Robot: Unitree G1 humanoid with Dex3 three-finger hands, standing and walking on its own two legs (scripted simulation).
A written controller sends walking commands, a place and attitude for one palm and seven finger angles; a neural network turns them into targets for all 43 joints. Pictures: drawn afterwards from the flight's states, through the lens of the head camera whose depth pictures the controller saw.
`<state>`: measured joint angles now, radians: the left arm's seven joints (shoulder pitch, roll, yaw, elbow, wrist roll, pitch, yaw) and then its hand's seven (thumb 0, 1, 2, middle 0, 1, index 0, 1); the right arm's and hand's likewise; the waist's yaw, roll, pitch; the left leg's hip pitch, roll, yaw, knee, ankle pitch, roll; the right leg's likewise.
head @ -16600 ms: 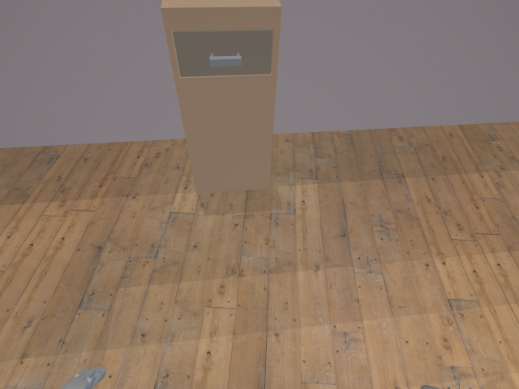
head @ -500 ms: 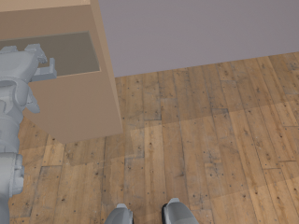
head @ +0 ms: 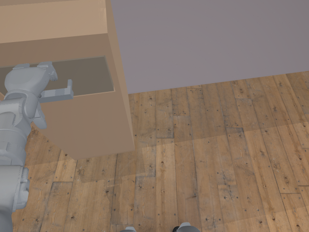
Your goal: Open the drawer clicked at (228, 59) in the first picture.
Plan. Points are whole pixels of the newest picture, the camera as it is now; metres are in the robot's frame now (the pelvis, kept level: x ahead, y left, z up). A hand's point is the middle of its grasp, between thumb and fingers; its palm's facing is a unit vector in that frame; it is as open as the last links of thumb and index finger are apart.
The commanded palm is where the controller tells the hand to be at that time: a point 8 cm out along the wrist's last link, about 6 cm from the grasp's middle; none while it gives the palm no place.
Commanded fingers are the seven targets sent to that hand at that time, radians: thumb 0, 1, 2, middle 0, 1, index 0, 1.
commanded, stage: re-aim the fingers above the handle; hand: left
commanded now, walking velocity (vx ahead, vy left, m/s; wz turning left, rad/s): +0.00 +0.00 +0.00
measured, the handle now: (53, 89) +0.51 +0.31 -0.01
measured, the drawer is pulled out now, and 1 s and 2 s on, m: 0.00 0.00 0.00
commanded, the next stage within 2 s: none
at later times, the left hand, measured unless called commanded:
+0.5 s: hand (32, 92) +0.46 +0.32 +0.06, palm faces -0.12 +0.00 -0.99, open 13.7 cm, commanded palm +0.45 +0.32 +0.11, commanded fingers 0.00 -0.50 0.30 -0.30 -1.20 -0.30 -1.20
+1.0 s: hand (43, 90) +0.47 +0.30 +0.05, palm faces -0.05 -0.01 -1.00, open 13.5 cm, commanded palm +0.45 +0.33 +0.11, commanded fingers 0.00 -0.50 0.30 -0.30 -1.20 -0.30 -1.20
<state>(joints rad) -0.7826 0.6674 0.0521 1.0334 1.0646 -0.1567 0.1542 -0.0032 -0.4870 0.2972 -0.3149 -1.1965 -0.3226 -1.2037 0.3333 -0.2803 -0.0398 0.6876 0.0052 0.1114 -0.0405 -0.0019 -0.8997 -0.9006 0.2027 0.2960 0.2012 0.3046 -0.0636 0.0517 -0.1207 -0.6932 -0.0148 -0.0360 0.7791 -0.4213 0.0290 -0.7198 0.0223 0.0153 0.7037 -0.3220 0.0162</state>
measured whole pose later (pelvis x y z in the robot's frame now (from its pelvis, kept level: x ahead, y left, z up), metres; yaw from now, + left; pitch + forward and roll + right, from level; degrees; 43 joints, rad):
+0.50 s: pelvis -0.01 -0.01 +0.00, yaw -2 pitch +20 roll -1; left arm -0.80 0.74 0.14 1.10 1.07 -0.13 0.18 0.00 -0.49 0.30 -0.32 -1.20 -0.34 -1.22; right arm 0.32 -0.29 -0.02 0.70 0.01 0.13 -0.05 0.00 -0.90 -0.90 0.20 0.30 0.20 0.30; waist -0.09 0.05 -0.11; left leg -0.72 0.00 -0.01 0.78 -0.41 0.02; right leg -0.76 0.04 0.04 0.72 -0.31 0.01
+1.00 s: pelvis -0.02 +0.01 -0.01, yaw -1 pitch +21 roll -2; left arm -0.84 0.69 0.12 1.09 1.09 -0.14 0.24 0.00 -0.48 0.30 -0.36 -1.21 -0.38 -1.23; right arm 0.32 -0.28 -0.01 0.71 -0.01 0.12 -0.03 0.00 -0.90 -0.90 0.20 0.30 0.20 0.30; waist -0.11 0.06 -0.12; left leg -0.77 -0.01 -0.02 0.84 -0.43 0.04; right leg -0.80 0.03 0.03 0.75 -0.31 0.03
